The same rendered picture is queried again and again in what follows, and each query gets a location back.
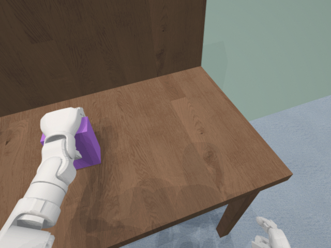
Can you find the sponge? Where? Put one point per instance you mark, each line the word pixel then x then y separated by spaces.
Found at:
pixel 86 144

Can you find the left robot upper arm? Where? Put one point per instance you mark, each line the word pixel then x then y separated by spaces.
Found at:
pixel 22 237

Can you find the right robot hand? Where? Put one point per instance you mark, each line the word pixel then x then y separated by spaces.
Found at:
pixel 277 238

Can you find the table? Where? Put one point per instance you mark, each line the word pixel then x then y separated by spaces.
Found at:
pixel 173 146

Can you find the left robot hand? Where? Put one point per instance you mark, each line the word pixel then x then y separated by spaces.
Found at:
pixel 66 120

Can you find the left robot forearm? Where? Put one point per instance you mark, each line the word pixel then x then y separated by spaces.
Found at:
pixel 40 206

